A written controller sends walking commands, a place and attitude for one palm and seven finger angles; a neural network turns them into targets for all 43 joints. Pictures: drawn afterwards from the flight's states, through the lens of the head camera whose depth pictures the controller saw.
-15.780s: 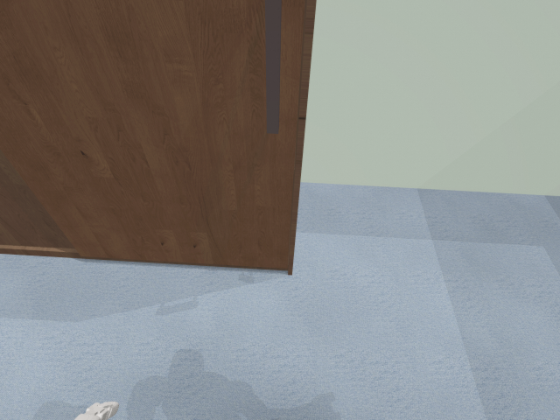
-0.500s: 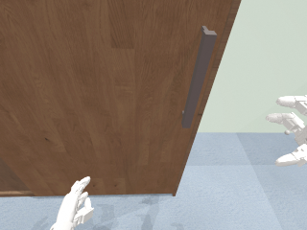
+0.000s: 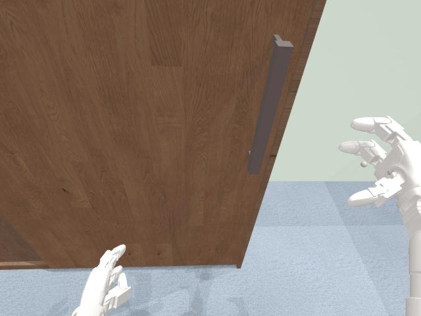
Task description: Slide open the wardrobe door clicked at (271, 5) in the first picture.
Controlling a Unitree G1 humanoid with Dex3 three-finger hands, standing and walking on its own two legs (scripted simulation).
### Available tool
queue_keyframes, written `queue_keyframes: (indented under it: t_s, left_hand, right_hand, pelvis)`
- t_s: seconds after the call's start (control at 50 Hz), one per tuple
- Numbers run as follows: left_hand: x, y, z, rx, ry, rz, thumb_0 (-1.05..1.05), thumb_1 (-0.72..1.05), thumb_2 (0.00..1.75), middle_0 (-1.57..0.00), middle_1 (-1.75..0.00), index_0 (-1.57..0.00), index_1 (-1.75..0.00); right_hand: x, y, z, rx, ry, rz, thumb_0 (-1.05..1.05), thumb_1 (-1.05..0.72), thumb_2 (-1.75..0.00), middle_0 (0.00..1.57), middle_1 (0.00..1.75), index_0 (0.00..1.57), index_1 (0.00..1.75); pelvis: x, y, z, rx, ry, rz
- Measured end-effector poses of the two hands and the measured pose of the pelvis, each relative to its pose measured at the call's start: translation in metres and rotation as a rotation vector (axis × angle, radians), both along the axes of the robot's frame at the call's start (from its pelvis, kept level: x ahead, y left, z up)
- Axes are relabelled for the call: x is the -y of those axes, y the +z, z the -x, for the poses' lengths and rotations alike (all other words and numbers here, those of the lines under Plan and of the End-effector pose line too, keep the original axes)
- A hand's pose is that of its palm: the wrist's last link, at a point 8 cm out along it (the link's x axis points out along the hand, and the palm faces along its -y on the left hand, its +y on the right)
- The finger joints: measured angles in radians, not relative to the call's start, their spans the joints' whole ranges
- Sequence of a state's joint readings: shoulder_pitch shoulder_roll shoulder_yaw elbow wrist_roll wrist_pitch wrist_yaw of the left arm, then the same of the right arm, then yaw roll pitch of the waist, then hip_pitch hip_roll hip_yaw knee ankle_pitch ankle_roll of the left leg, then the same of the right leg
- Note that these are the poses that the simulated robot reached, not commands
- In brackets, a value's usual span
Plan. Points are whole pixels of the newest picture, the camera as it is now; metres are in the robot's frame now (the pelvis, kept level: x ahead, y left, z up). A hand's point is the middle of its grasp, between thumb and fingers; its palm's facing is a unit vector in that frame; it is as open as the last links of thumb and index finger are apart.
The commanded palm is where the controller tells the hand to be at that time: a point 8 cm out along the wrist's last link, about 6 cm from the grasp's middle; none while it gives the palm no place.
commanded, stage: move the hooked fingers beside the handle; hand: right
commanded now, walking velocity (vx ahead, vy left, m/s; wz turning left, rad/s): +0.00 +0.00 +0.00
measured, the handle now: (263, 113) +0.51 -0.11 +0.16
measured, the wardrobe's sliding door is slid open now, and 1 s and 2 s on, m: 0.00 0.00 0.00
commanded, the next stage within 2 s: feel for the door with the fingertips in 2.00 s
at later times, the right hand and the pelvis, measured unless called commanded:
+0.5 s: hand (333, 143) +0.36 -0.21 +0.19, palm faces -0.02 +1.00 -0.03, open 14.0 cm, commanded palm +0.35 -0.26 +0.19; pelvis +0.01 +0.01 +0.00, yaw +1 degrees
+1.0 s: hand (302, 125) +0.42 -0.17 +0.19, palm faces -0.03 +1.00 -0.02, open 14.0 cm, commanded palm +0.41 -0.23 +0.18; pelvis +0.02 +0.01 +0.00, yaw +2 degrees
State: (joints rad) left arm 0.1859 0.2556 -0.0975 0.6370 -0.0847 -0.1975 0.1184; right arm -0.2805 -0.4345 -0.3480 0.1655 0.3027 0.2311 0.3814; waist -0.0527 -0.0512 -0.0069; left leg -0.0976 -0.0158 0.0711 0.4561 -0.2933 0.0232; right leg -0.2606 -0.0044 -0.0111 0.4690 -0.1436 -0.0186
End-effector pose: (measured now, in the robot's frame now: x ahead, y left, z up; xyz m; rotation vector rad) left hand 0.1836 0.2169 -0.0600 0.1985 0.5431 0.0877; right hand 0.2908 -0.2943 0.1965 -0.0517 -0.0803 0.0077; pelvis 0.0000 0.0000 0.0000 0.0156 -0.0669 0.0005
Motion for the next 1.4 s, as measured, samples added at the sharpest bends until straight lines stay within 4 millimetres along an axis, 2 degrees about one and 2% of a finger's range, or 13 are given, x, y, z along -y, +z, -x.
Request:
queue_keyframes:
  t_s: [0.16,0.4,0.7,0.9,1.06,1.26,1.4]
  left_hand:
    - [-0.01,-0.006,0.012,-0.044,0.035,-0.006,0.02,0.9,0.9,-0.2,-0.3,-0.2,-0.3]
    - [-0.03,-0.013,0.026,-0.1,0.09,-0.023,0.02,0.9,0.9,-0.2,-0.3,-0.2,-0.3]
    - [-0.033,-0.02,0.027,-0.14,0.111,-0.012,0.02,0.9,0.9,-0.2,-0.3,-0.2,-0.3]
    - [-0.043,-0.029,0.042,-0.208,0.149,-0.018,0.01,0.9,0.9,-0.2,-0.3,-0.2,-0.3]
    - [-0.052,-0.035,0.056,-0.266,0.179,-0.033,0.01,0.9,0.9,-0.2,-0.3,-0.2,-0.3]
    - [-0.057,-0.04,0.075,-0.321,0.221,-0.032,0.01,0.9,0.9,-0.2,-0.3,-0.2,-0.3]
    - [-0.057,-0.043,0.084,-0.348,0.237,-0.024,0.01,0.9,0.9,-0.2,-0.3,-0.2,-0.3]
  right_hand:
    - [-0.012,-0.003,-0.024,-0.034,0.0,-0.013,-0.01,0.51,-0.3,0.3,1.2,0.3,1.2]
    - [-0.02,-0.005,-0.045,-0.041,-0.003,-0.019,-0.01,0.5,-0.3,0.3,1.2,0.3,1.2]
    - [-0.054,-0.007,-0.081,-0.059,0.017,-0.033,-0.01,0.51,-0.3,0.3,1.2,0.3,1.2]
    - [-0.061,-0.006,-0.103,-0.068,0.014,-0.035,-0.01,0.5,-0.3,0.3,1.2,0.3,1.2]
    - [-0.074,-0.01,-0.121,-0.073,0.021,-0.044,-0.01,0.5,-0.3,0.3,1.2,0.3,1.2]
    - [-0.076,-0.01,-0.143,-0.078,0.011,-0.047,-0.01,0.5,-0.3,0.3,1.2,0.3,1.2]
    - [-0.075,-0.014,-0.144,-0.077,0.013,-0.054,-0.01,0.5,-0.3,0.3,1.2,0.3,1.2]
  pelvis:
    - [-0.002,0.001,-0.001,-0.01,0.009,0.003]
    - [-0.006,0.0,-0.008,-0.024,0.018,0.006]
    - [-0.009,0.0,-0.013,-0.043,0.022,0.011]
    - [-0.012,-0.001,-0.019,-0.059,0.027,0.013]
    - [-0.012,-0.001,-0.021,-0.073,0.028,0.014]
    - [-0.012,-0.002,-0.024,-0.093,0.04,0.014]
    - [-0.011,-0.002,-0.027,-0.099,0.048,0.015]
